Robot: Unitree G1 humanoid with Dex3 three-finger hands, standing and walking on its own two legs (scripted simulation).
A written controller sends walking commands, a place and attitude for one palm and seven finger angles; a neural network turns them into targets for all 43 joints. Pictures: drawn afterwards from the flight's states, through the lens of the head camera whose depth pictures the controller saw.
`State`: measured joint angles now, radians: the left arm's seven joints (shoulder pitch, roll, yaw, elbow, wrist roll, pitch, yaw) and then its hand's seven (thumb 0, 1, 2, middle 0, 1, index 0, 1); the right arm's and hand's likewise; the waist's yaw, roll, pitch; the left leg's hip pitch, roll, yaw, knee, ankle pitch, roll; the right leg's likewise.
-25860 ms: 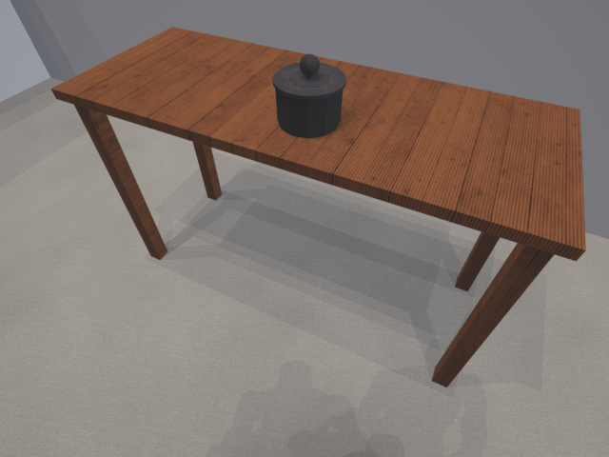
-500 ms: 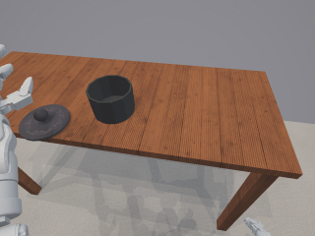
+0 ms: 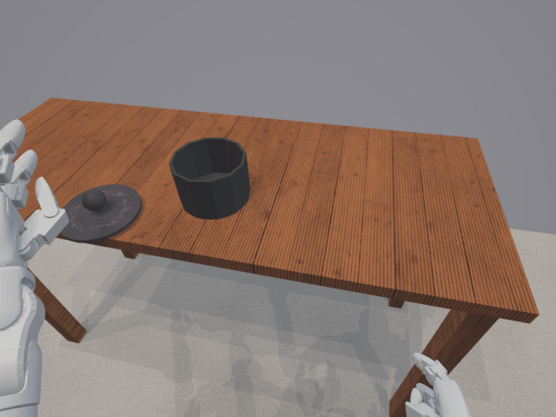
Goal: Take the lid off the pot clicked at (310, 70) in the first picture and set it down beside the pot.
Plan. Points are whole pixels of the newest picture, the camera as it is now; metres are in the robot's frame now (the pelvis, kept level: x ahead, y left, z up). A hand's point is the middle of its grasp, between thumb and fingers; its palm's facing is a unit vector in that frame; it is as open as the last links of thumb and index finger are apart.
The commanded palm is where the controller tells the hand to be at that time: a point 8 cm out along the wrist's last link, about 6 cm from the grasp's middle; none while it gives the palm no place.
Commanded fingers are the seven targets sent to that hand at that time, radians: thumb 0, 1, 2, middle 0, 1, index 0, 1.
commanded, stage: draw the hand back to the body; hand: left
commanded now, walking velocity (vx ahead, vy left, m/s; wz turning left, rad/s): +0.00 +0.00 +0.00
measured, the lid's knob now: (94, 199) +0.47 +0.43 +0.03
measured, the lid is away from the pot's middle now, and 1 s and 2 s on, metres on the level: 0.24 0.24 0.24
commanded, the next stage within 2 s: step back with the hand held close in 0.58 s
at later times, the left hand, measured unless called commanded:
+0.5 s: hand (49, 288) +0.18 +0.25 +0.19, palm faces +0.42 -0.84 -0.34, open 7.5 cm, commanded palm +0.13 +0.30 +0.20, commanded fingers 0.00 0.90 0.90 -0.20 -0.30 -0.20 -0.30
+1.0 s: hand (39, 305) +0.17 +0.27 +0.17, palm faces +0.30 -0.84 -0.46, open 7.5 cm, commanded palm +0.11 +0.32 +0.20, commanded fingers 0.00 0.90 0.90 -0.20 -0.30 -0.20 -0.30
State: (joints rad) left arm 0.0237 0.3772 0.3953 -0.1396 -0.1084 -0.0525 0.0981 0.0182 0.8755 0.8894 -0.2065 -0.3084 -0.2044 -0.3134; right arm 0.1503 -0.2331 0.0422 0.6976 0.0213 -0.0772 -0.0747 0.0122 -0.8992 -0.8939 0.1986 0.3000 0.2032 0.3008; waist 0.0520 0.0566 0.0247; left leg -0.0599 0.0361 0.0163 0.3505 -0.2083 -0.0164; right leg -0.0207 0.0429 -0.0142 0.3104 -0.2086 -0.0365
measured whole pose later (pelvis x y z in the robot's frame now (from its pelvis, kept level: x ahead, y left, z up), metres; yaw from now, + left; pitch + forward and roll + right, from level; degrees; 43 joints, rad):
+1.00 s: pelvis -0.02 +0.04 -0.01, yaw +0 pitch +0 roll -1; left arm 0.58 0.41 0.37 -0.63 -0.07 -0.14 0.08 0.02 0.89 0.89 -0.21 -0.30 -0.21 -0.30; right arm 0.19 -0.24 -0.01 0.56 0.02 0.01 -0.07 0.01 -0.90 -0.89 0.20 0.30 0.20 0.30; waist 0.00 0.01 0.02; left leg -0.24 -0.01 0.03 0.46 -0.22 0.04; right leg -0.19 0.00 0.00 0.40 -0.20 0.02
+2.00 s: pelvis -0.13 +0.06 -0.01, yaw +1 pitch +2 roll -6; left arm 0.56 0.44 0.44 -0.69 -0.06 -0.26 0.15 0.02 0.89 0.89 -0.21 -0.30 -0.21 -0.30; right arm 0.23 -0.17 -0.02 0.59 -0.01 -0.11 -0.05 0.01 -0.90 -0.89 0.20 0.30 0.20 0.30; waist -0.02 0.03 -0.03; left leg -0.46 0.03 -0.02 0.47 -0.05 0.06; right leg -0.33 0.10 0.01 0.74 -0.48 -0.01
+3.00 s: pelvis -0.24 +0.11 -0.01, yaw -2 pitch -1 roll -3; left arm 0.62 0.39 0.37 -0.63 -0.04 -0.20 0.13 0.02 0.89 0.89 -0.21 -0.30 -0.21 -0.30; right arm 0.24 -0.20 0.02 0.65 0.00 -0.10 -0.07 0.01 -0.90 -0.89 0.20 0.30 0.21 0.30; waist -0.01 0.02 -0.03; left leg -0.33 -0.01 -0.02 0.54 -0.18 0.05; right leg -0.15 0.06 -0.03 0.41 -0.25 -0.01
